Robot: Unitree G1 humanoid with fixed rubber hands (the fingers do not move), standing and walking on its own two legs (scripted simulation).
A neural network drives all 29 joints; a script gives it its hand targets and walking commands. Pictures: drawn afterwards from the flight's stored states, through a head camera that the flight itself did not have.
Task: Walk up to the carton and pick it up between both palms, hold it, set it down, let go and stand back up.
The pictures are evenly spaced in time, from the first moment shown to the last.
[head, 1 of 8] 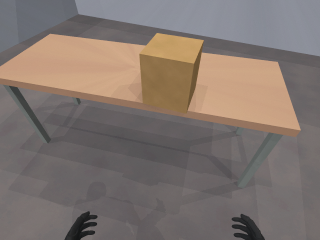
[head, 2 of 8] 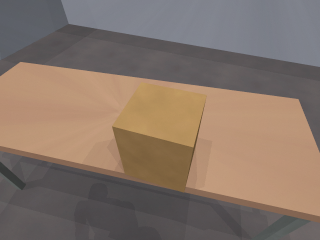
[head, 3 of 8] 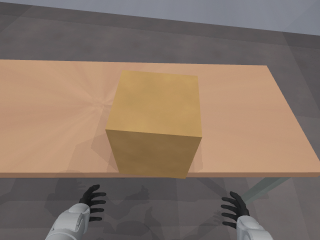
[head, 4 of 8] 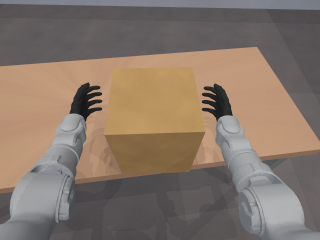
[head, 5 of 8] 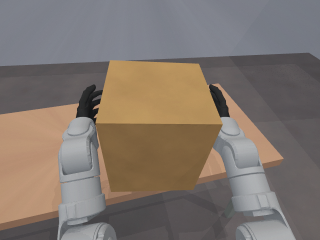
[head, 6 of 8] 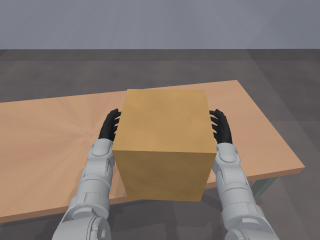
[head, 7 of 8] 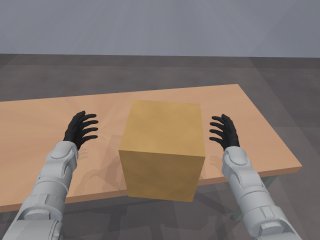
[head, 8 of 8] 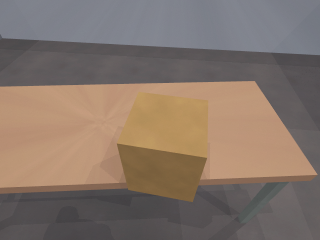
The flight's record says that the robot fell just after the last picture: no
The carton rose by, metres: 0.18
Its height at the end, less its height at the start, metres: +0.00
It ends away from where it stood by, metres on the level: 0.06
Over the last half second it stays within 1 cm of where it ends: yes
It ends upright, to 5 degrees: yes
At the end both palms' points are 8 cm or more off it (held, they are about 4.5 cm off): yes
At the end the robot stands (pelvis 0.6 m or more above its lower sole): yes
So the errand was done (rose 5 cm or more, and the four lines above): yes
